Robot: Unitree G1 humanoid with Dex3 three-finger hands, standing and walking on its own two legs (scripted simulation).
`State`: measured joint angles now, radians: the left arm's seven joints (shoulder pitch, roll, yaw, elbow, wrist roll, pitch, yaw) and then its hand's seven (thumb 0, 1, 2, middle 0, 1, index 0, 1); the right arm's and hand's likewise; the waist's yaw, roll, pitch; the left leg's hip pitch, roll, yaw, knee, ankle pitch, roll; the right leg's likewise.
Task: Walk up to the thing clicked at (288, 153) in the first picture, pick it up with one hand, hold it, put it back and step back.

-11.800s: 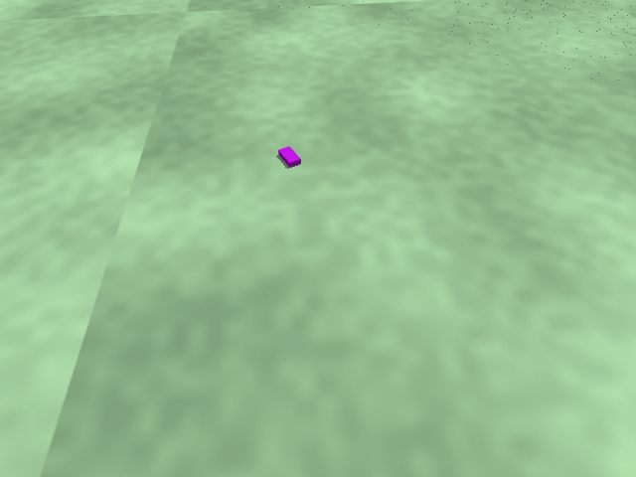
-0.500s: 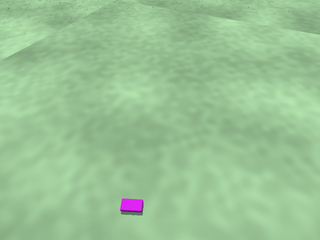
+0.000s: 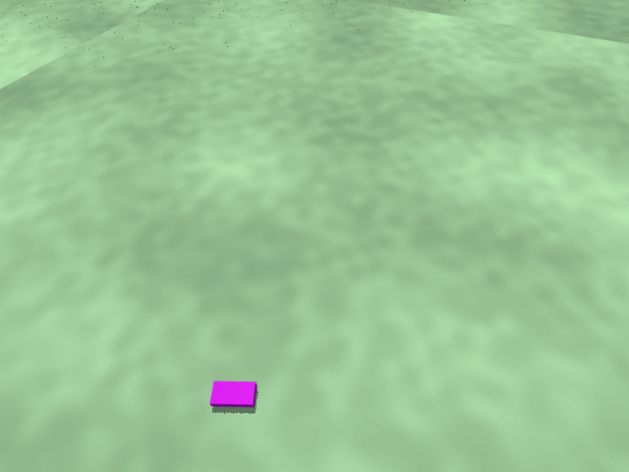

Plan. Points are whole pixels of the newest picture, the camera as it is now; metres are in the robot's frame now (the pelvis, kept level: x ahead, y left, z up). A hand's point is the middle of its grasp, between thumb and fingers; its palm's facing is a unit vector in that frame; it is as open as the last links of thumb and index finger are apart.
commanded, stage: walk up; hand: left
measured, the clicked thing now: (233, 394) +0.43 +0.29 -0.74
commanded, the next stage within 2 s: stand in 1.42 s
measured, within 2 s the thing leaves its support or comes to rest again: neither
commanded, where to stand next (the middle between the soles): +0.06 +0.02 m, yaw +3 degrees
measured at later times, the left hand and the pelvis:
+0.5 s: hand out of the picture +0.11 +0.27 -0.14, palm faces +0.05 -0.93 -0.37, open 7.3 cm; pelvis +0.04 +0.00 +0.01, yaw +3 degrees
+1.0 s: hand out of the picture +0.10 +0.27 -0.13, palm faces +0.04 -0.93 -0.36, open 7.3 cm; pelvis +0.03 +0.00 +0.02, yaw +3 degrees
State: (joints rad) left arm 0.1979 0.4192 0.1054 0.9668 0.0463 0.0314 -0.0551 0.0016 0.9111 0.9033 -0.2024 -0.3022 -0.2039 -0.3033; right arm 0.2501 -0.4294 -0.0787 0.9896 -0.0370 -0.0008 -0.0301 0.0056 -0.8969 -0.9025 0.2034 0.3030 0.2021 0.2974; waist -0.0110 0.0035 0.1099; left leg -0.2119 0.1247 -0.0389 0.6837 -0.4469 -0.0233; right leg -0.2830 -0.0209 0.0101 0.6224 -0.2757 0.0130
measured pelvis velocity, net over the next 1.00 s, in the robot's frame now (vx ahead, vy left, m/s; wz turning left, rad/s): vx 0.03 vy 0.00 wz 0.05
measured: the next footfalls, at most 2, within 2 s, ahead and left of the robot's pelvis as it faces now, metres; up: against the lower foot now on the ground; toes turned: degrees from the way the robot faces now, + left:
left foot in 0.28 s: +0.08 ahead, +0.11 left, +0.00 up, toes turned +2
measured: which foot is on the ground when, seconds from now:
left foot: up 0.00-0.26, down 0.28-1.00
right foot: down 0.00-1.00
